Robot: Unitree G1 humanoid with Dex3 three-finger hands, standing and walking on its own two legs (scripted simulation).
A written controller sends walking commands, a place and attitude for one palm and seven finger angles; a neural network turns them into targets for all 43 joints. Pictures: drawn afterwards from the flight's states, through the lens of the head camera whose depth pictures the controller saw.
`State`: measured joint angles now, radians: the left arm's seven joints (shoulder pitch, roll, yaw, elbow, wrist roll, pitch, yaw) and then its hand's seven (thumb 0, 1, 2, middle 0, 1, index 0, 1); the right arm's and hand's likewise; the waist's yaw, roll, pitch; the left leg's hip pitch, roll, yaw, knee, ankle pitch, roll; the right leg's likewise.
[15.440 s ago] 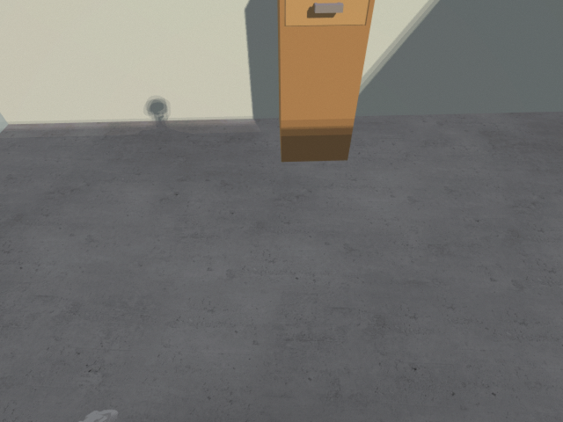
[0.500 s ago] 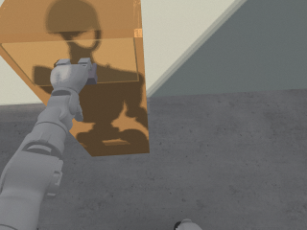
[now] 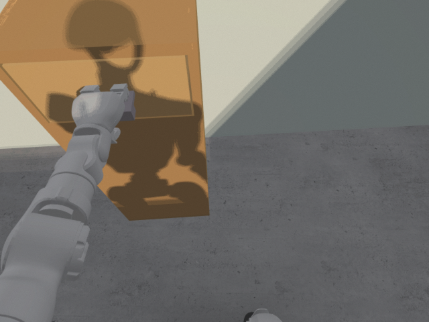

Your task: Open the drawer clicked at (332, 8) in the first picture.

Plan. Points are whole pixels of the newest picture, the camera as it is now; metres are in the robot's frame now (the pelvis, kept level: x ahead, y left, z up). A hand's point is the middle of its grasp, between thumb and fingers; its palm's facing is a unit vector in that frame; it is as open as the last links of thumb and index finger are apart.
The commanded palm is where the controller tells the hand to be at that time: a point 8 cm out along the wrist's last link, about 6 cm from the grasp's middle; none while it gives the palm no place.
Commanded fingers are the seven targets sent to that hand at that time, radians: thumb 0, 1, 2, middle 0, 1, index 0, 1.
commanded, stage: close the thumb around the handle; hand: left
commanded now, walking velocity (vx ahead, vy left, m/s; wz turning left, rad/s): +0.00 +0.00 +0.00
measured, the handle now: (107, 104) +0.53 +0.20 +0.06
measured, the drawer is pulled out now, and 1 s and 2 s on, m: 0.00 0.06 0.19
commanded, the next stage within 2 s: pull the drawer open in 0.22 s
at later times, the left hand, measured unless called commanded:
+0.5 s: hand (109, 130) +0.48 +0.20 +0.04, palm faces -0.05 -0.01 -1.00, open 6.0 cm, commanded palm +0.44 +0.19 +0.10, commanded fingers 0.00 0.90 0.90 -0.40 -1.35 -0.40 -1.35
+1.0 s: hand (105, 154) +0.43 +0.20 +0.04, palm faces -0.03 -0.02 -1.00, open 5.9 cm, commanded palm +0.39 +0.19 +0.10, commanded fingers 0.00 0.90 0.90 -0.40 -1.35 -0.40 -1.35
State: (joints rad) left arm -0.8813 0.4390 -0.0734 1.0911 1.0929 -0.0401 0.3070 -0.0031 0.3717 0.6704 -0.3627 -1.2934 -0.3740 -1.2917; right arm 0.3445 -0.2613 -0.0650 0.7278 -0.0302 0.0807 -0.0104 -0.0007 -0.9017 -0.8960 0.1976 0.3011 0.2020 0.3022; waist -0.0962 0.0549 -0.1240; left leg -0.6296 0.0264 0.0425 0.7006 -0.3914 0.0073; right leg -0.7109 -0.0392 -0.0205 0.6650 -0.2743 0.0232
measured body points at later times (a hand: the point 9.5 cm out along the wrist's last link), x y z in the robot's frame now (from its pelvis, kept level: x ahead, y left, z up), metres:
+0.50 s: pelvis +0.01 +0.00 +0.00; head +0.10 -0.02 +0.45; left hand +0.48 +0.19 +0.09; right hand +0.03 -0.27 -0.14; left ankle -0.05 +0.11 -0.71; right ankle +0.01 -0.14 -0.71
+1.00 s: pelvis +0.03 +0.00 +0.01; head +0.09 -0.03 +0.46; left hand +0.42 +0.19 +0.09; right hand +0.15 -0.26 -0.12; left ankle -0.05 +0.11 -0.71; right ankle +0.01 -0.14 -0.71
